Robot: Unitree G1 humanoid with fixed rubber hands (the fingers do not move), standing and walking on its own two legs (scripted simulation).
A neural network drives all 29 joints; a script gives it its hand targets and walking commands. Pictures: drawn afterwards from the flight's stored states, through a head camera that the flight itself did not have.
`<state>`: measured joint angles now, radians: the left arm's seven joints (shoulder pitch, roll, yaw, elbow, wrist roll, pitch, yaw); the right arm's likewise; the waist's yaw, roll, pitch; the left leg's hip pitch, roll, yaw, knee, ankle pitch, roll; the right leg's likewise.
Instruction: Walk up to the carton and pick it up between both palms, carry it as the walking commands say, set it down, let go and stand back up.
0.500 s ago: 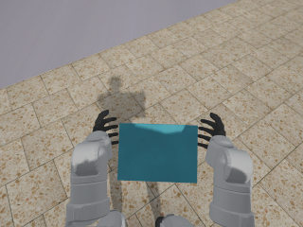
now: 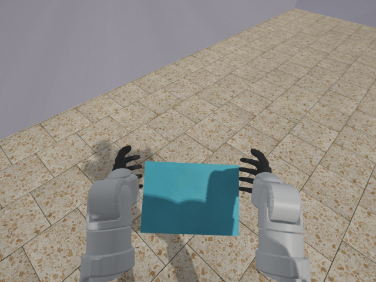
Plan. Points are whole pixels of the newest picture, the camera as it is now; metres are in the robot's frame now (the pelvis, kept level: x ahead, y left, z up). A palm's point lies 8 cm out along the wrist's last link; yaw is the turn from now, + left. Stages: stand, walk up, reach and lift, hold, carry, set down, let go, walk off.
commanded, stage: carry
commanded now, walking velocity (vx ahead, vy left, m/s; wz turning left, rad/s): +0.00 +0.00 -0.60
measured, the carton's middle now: (189, 194) +0.34 +0.02 -0.03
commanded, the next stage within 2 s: none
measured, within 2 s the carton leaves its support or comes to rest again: neither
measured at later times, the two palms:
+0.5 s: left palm (177, 223) +0.22 +0.04 +0.07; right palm (343, 256) +0.18 -0.24 +0.09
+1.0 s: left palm out of the picture +0.14 -0.18 +0.05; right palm out of the picture -0.04 -0.40 +0.06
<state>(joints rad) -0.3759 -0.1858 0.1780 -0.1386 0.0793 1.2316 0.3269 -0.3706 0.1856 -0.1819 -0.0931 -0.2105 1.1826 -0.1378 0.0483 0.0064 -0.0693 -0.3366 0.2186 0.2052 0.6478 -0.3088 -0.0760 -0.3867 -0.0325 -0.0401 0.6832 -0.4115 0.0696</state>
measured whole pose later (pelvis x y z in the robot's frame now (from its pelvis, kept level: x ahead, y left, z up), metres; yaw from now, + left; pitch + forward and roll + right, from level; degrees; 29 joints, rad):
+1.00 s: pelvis -0.19 -0.10 +0.00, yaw -33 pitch +4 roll +1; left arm -0.39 -0.19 0.18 -0.12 0.15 1.16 0.19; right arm -0.34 0.17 -0.15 -0.23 -0.07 1.21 -0.34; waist -0.08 0.00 0.06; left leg -0.60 0.10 0.07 1.06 -0.48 -0.13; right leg -0.51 0.07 0.02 0.59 -0.15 -0.07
